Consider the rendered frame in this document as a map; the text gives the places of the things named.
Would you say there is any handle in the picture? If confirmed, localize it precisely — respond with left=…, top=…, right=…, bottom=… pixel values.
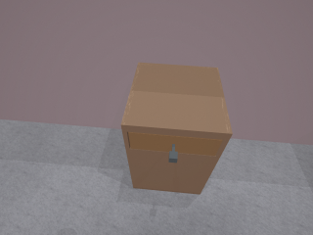
left=168, top=144, right=178, bottom=164

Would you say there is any drawer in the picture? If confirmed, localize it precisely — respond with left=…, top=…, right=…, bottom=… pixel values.
left=128, top=132, right=223, bottom=156

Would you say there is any cabinet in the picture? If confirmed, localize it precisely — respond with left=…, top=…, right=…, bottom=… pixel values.
left=121, top=62, right=233, bottom=195

